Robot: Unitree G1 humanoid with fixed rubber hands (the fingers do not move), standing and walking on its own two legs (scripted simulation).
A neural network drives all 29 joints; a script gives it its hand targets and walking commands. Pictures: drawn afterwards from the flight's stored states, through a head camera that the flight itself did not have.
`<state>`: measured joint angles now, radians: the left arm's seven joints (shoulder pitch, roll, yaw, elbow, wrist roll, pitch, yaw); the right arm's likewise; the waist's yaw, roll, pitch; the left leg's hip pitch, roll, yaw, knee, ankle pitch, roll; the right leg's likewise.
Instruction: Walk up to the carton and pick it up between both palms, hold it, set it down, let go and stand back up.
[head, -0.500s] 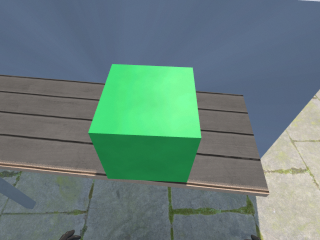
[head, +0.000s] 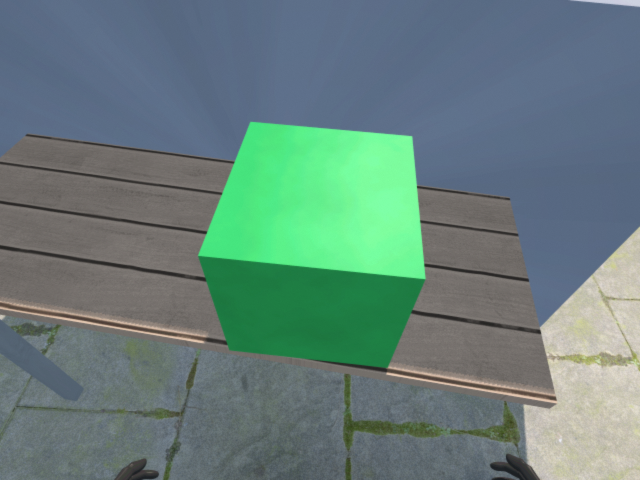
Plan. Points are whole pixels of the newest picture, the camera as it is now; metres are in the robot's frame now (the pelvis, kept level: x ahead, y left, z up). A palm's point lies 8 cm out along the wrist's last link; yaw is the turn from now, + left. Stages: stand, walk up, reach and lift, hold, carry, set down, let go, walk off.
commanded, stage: walk up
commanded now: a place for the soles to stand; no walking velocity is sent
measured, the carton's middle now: (319, 245) +0.44 +0.02 +0.02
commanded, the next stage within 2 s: reach and lift in 1.08 s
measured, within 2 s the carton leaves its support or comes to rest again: neither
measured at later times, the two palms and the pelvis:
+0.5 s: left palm out of the picture +0.07 +0.28 -0.11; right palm out of the picture +0.11 -0.26 -0.09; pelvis -0.01 +0.00 +0.00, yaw +2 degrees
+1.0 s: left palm out of the picture +0.05 +0.28 -0.11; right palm out of the picture +0.12 -0.25 -0.09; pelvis -0.01 +0.00 +0.00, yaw +3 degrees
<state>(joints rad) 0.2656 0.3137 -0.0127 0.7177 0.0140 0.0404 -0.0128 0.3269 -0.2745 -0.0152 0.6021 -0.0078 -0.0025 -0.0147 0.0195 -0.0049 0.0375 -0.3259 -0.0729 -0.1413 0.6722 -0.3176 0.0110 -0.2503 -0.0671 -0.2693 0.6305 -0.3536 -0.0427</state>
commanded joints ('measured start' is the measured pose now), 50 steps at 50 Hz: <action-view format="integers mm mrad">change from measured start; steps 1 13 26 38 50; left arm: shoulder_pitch -14 18 21 38 70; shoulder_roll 148 163 145 181 161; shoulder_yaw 48 58 50 53 50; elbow -89 -86 -110 -91 -108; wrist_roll -1 9 1 3 -1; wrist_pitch -13 -27 2 -30 -6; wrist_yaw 4 12 1 17 7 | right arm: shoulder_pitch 25 4 11 9 -26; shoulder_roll -151 -149 -214 -122 -182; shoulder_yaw -58 -53 -72 -44 -54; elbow -89 -92 -97 -81 -78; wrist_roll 0 -1 -6 -7 -7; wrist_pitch -19 -19 -13 -10 -12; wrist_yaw -7 -2 -4 2 -4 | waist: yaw -8 1 2 -1 15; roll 3 29 100 -38 70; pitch -18 -54 38 -59 21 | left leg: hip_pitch -90 -122 -179 -25 -175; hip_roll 85 58 142 34 109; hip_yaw -129 -146 -354 -54 -298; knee -95 -102 -249 -10 -214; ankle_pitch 166 174 19 162 81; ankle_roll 48 48 126 13 90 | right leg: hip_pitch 72 152 67 92 117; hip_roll -145 -147 -64 -245 -77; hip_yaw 192 213 182 236 201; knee -144 -147 -23 -215 -83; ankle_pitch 70 118 -31 208 22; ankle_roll -54 -53 -10 -111 -21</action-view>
